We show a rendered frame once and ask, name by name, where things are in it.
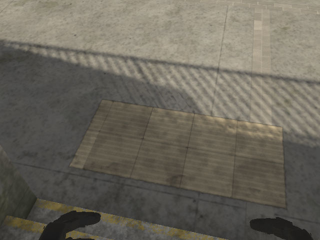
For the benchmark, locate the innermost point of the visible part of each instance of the robot left hand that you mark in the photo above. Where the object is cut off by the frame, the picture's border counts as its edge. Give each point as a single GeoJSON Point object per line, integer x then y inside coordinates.
{"type": "Point", "coordinates": [68, 222]}

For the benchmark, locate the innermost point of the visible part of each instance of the robot right hand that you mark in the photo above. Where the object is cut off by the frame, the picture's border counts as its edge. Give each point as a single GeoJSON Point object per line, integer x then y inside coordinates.
{"type": "Point", "coordinates": [281, 228]}

